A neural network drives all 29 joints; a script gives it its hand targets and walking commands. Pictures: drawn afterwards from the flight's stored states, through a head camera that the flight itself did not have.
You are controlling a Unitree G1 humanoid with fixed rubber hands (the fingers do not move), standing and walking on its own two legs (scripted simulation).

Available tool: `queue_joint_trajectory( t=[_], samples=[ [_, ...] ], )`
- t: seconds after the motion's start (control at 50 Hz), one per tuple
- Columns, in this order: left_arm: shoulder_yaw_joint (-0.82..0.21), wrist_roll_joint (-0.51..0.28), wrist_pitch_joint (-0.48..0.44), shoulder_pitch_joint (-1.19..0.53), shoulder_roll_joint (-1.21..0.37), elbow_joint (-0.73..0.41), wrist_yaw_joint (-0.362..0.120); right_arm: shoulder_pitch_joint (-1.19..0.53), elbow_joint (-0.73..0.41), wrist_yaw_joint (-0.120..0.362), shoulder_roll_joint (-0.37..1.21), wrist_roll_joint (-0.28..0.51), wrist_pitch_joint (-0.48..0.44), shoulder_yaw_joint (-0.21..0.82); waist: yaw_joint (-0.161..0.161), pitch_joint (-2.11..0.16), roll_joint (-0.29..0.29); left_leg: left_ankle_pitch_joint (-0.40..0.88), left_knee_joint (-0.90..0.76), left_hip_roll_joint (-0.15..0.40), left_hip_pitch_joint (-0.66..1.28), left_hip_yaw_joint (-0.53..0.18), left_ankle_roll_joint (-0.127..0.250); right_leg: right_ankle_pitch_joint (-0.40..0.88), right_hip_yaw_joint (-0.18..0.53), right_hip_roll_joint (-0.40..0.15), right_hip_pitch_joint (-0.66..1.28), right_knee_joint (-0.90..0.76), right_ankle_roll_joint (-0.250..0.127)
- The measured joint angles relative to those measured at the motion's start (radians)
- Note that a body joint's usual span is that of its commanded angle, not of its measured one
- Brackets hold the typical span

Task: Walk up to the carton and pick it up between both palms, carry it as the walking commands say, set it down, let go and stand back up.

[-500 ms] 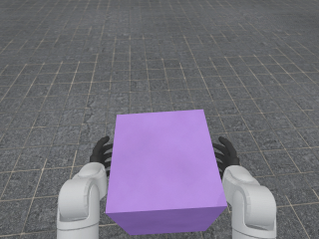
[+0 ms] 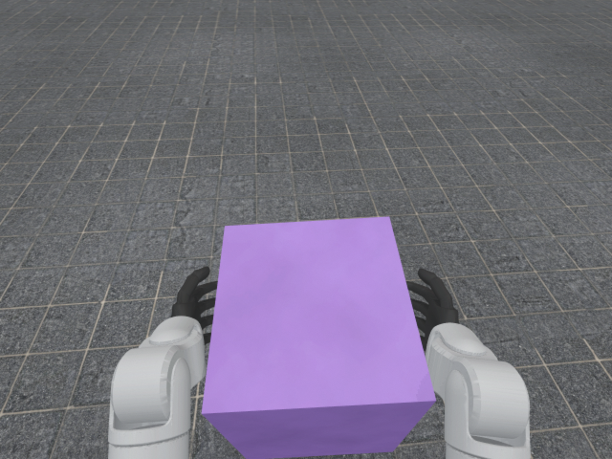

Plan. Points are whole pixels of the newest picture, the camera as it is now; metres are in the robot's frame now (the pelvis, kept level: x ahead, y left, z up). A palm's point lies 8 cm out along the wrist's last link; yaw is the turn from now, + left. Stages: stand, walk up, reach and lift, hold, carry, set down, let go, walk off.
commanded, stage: carry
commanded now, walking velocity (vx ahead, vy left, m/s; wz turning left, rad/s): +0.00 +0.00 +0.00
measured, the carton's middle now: (313, 345) +0.28 +0.00 +0.04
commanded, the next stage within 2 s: none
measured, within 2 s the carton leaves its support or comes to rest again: neither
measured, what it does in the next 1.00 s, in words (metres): steps on the spot: left foot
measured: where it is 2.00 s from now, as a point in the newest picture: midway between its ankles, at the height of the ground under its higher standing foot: outside the picture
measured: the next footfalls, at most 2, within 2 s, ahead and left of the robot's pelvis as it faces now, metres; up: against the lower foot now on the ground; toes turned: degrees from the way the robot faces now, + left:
left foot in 0.06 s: +0.05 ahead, +0.17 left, +0.00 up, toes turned -2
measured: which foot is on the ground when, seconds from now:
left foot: up 0.00-0.04, down 0.06-1.00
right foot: down 0.00-1.00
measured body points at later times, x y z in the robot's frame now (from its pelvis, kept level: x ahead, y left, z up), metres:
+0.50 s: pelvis -0.05 +0.02 +0.00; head -0.08 +0.03 +0.45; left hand +0.22 +0.17 +0.09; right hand +0.22 -0.12 +0.10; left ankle +0.01 +0.16 -0.72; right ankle +0.03 -0.12 -0.72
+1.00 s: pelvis -0.02 +0.02 +0.00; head -0.03 +0.02 +0.45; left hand +0.25 +0.17 +0.08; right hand +0.25 -0.13 +0.09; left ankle +0.01 +0.16 -0.72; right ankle +0.03 -0.12 -0.72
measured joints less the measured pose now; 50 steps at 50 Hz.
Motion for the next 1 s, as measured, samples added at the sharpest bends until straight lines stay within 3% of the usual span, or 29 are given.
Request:
queue_joint_trajectory(
  t=[0.08, 0.34, 1.0],
  samples=[
    [0.0, 0.0, 0.0, -0.002, 0.0, 0.0, 0.0, 0.0, -0.002, 0.0, 0.0, 0.0, 0.0, 0.0, 0.0, -0.015, 0.003, 0.061, -0.074, -0.003, 0.06, 0.0, -0.004, 0.024, -0.001, -0.006, -0.038, -0.002, 0.004],
    [0.0, 0.0, 0.002, 0.003, 0.0, 0.0, 0.0, 0.0, 0.001, 0.0, 0.0, 0.0, 0.005, 0.0, 0.0, -0.001, 0.001, 0.104, -0.075, -0.007, 0.06, 0.0, -0.005, 0.073, -0.001, -0.01, -0.015, -0.048, 0.009],
    [-0.001, 0.0, 0.0, 0.005, 0.0, 0.0, 0.0, 0.0, 0.004, 0.0, 0.0, 0.0, 0.005, 0.0, 0.0, 0.004, 0.001, 0.075, -0.079, -0.007, 0.055, 0.0, -0.005, 0.064, -0.001, -0.01, -0.023, -0.048, 0.017]
  ],
)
